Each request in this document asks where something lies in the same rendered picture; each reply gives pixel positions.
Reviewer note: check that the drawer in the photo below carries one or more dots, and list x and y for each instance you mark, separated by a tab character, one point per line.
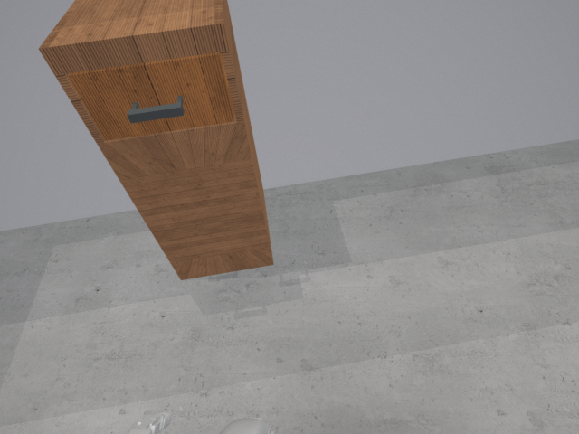
108	94

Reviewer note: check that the left robot hand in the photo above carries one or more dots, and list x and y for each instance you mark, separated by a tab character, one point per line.
152	424

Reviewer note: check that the cabinet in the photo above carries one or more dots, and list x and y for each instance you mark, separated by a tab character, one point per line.
198	189

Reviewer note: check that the handle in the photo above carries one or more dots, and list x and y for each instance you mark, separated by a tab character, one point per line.
157	112

